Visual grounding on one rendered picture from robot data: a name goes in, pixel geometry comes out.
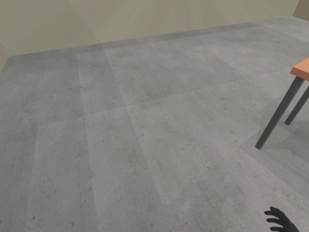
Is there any table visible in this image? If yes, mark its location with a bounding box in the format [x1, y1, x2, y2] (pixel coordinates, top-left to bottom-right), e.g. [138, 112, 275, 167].
[255, 58, 309, 150]

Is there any robot right hand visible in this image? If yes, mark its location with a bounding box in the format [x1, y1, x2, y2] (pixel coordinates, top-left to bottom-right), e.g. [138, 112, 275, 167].
[265, 206, 299, 232]

